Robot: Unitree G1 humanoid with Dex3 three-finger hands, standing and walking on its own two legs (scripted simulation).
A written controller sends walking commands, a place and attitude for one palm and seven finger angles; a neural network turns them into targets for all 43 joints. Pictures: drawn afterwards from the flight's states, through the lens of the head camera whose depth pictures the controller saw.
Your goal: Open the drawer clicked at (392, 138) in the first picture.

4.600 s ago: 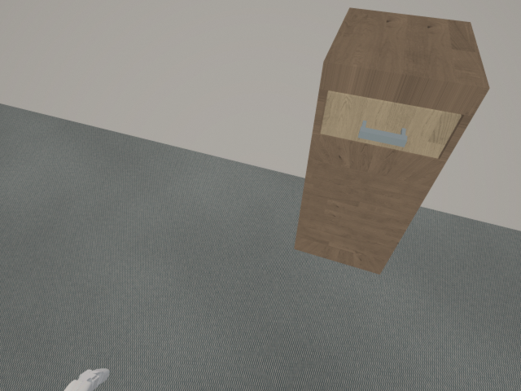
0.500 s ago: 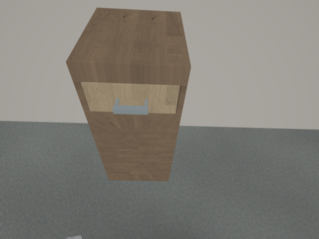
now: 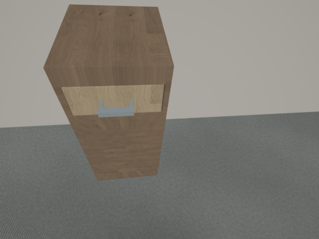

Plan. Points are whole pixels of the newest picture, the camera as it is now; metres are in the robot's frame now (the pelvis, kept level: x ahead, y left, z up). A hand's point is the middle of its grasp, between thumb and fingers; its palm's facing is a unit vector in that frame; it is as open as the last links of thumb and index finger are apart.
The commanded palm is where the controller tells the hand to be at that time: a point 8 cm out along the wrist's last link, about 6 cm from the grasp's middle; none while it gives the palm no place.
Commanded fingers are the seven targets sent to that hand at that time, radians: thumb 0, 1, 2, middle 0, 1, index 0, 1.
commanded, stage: come to a stop and stand still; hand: left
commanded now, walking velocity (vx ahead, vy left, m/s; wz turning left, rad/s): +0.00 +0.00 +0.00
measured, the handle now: (116, 107) +0.54 +0.16 -0.05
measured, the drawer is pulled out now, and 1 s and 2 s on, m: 0.00 0.00 0.00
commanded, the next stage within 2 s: look again from close up in 0.62 s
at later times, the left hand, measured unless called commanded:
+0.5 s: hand out of the picture +0.05 +0.10 -0.17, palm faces +0.09 -0.97 -0.23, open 7.1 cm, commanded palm none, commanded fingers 0.00 0.90 0.90 -0.20 -0.30 -0.20 -0.30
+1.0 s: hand out of the picture -0.03 +0.13 -0.19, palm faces +0.05 -0.98 -0.17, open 7.4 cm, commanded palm none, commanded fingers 0.00 0.90 0.90 -0.20 -0.30 -0.20 -0.30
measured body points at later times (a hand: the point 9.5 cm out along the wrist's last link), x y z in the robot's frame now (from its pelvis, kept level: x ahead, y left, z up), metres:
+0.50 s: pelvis +0.01 -0.09 -0.01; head +0.01 -0.10 +0.44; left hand +0.05 +0.15 -0.16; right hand +0.02 -0.31 -0.17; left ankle -0.02 +0.08 -0.75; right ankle -0.02 -0.15 -0.75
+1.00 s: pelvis +0.00 -0.03 -0.01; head -0.01 -0.03 +0.44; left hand -0.03 +0.18 -0.17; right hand +0.01 -0.26 -0.17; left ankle -0.03 +0.06 -0.75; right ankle -0.02 -0.15 -0.75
